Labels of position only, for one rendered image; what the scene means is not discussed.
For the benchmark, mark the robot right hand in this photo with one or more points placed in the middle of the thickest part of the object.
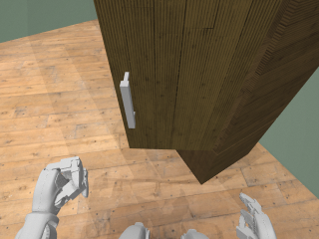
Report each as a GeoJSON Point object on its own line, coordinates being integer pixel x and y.
{"type": "Point", "coordinates": [259, 225]}

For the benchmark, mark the cupboard door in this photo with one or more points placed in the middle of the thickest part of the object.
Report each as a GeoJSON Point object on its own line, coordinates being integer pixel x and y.
{"type": "Point", "coordinates": [187, 61]}

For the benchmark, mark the robot left hand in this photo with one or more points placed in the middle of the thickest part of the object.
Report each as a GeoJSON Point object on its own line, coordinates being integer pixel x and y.
{"type": "Point", "coordinates": [47, 196]}

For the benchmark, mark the robot left forearm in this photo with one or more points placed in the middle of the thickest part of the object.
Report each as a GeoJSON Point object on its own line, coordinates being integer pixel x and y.
{"type": "Point", "coordinates": [39, 225]}

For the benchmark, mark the robot left thigh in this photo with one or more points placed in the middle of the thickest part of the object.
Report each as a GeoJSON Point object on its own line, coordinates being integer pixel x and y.
{"type": "Point", "coordinates": [136, 232]}

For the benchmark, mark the handle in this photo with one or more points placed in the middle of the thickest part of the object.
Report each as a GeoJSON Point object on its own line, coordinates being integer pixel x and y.
{"type": "Point", "coordinates": [127, 101]}

